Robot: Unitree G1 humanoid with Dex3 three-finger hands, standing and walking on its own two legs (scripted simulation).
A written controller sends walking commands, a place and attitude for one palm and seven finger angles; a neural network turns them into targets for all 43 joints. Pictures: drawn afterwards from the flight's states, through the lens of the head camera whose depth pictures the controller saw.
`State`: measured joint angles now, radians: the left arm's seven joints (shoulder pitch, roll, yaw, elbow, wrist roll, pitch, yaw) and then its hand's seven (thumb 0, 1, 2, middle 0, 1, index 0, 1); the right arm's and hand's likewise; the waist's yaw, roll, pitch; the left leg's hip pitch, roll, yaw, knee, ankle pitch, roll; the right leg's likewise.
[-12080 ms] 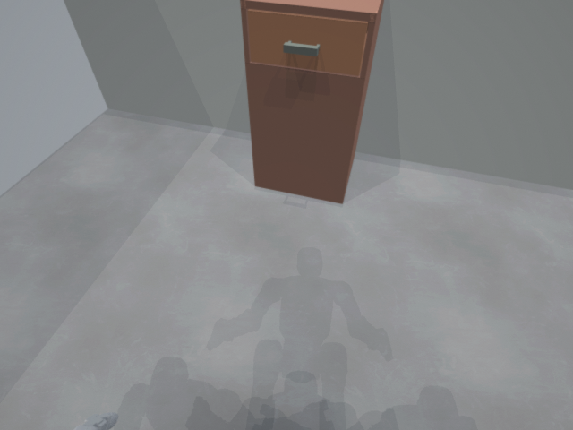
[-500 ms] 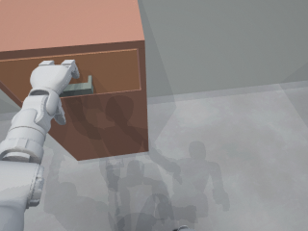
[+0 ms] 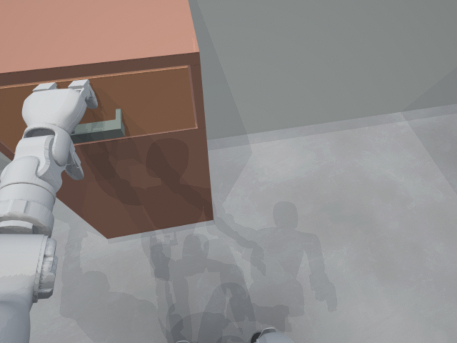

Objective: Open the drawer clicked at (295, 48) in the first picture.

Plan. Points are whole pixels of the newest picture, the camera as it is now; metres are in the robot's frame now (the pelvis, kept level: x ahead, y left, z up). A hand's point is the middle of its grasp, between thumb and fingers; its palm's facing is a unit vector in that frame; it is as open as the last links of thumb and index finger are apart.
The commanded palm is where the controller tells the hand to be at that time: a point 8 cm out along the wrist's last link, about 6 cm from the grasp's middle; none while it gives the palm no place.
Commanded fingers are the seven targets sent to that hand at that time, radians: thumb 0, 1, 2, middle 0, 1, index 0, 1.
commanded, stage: move the hooked fingers above the handle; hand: left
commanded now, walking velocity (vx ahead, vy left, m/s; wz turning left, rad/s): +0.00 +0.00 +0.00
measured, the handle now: (92, 124) +0.55 +0.25 +0.01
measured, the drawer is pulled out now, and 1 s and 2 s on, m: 0.00 0.00 0.00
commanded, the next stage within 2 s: lower the fingers behind the handle in 1.48 s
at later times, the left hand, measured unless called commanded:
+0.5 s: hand (73, 126) +0.50 +0.26 +0.06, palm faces -0.03 -0.01 -1.00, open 13.8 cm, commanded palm +0.47 +0.27 +0.12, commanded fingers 0.00 -0.50 0.30 -0.30 -1.20 -0.30 -1.20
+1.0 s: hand (83, 122) +0.50 +0.24 +0.06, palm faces +0.02 +0.00 -1.00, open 13.6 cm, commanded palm +0.48 +0.27 +0.12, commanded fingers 0.00 -0.50 0.30 -0.30 -1.20 -0.30 -1.20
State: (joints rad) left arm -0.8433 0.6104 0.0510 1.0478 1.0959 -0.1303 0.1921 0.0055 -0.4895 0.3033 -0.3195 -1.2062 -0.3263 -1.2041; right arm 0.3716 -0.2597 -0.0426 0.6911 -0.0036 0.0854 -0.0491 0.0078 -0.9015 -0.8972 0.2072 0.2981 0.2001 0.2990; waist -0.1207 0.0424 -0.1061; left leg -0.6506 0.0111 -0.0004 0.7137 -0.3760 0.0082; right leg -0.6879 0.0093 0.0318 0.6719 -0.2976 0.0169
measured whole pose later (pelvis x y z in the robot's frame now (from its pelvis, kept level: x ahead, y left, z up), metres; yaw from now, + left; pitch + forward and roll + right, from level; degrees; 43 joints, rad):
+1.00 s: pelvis +0.00 +0.00 +0.00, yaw +0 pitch +19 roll -1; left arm -0.87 0.55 0.04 1.05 1.11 -0.06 0.30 0.01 -0.49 0.30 -0.39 -1.25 -0.35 -1.23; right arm 0.32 -0.28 -0.04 0.70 -0.01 0.10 -0.03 0.01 -0.90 -0.90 0.20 0.30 0.20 0.30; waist -0.12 0.06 -0.12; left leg -0.67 0.01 0.00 0.73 -0.39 0.01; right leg -0.71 0.01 0.03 0.70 -0.32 0.02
